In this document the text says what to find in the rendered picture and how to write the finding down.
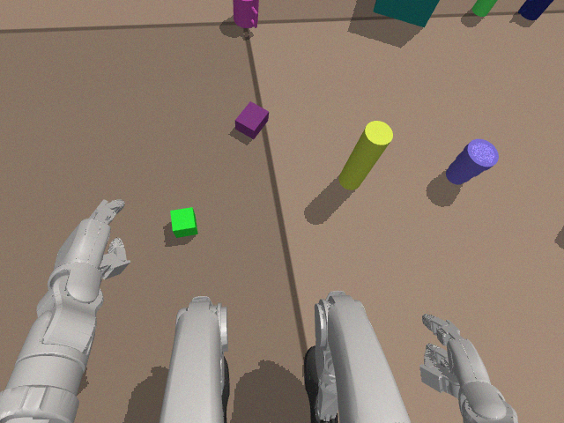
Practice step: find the left robot arm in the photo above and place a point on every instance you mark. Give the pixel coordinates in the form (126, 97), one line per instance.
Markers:
(44, 384)

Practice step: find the right robot hand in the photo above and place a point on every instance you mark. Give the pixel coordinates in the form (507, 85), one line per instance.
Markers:
(449, 370)

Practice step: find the right robot arm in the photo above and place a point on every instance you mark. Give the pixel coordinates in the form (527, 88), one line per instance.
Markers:
(481, 402)

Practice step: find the right robot foot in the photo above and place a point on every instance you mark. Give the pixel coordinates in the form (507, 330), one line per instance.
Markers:
(311, 385)

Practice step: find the left robot hand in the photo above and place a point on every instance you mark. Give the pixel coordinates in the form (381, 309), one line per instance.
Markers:
(87, 242)

